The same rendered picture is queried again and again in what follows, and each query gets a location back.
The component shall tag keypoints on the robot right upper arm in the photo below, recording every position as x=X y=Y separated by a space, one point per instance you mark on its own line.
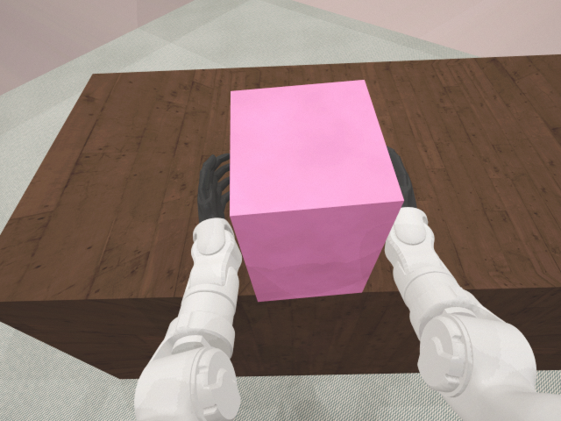
x=484 y=369

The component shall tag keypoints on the robot left hand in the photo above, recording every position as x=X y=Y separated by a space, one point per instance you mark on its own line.
x=211 y=203

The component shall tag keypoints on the pedestal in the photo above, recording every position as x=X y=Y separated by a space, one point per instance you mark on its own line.
x=96 y=257

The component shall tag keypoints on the robot right hand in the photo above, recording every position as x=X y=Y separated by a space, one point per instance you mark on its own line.
x=403 y=179

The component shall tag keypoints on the robot left upper arm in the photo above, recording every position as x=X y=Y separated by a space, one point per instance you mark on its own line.
x=196 y=385

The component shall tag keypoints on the robot left forearm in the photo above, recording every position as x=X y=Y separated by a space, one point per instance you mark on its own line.
x=210 y=299

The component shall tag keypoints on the robot right forearm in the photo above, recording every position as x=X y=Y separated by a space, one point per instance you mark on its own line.
x=426 y=285

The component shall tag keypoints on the carton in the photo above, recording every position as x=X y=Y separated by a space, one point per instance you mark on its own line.
x=313 y=191

